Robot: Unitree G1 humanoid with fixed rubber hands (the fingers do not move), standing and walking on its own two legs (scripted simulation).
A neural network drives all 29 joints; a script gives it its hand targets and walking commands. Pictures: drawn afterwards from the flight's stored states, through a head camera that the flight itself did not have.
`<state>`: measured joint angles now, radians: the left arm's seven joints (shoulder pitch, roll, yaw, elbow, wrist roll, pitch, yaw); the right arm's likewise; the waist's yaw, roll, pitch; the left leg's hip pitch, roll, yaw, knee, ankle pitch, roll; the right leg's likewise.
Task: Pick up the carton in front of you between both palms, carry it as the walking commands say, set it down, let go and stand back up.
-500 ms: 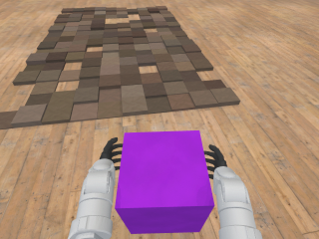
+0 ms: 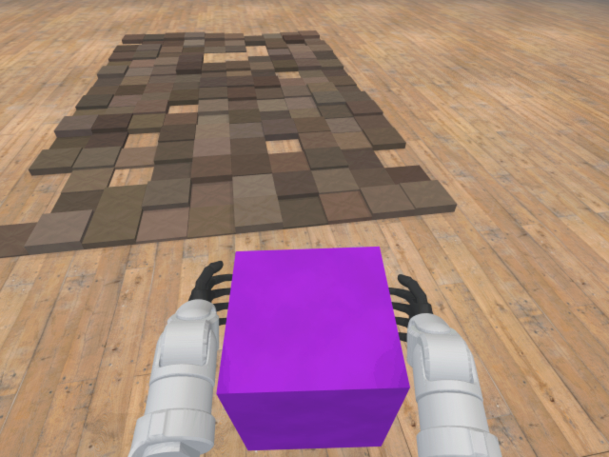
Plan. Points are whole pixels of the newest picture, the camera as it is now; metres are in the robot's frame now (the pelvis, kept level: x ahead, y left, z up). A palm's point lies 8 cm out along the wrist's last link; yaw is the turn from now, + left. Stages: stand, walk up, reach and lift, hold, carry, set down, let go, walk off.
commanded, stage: hold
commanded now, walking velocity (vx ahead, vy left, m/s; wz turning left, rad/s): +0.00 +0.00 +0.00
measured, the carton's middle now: (311, 352) +0.29 +0.00 -0.03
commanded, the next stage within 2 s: carry in 0.74 s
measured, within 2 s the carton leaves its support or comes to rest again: neither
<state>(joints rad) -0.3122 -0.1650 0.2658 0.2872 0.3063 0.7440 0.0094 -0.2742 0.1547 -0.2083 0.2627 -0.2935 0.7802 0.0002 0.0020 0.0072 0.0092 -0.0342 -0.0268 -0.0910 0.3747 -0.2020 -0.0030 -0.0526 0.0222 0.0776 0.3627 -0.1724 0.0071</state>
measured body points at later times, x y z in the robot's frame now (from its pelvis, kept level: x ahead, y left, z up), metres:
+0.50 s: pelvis +0.00 +0.00 +0.00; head -0.05 +0.00 +0.45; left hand +0.31 +0.15 +0.05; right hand +0.30 -0.15 +0.04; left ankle +0.01 +0.12 -0.75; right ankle +0.03 -0.13 -0.75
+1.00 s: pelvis +0.05 +0.02 +0.00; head +0.01 +0.03 +0.44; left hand +0.34 +0.19 +0.07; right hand +0.35 -0.11 +0.07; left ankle +0.01 +0.12 -0.75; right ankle +0.03 -0.11 -0.72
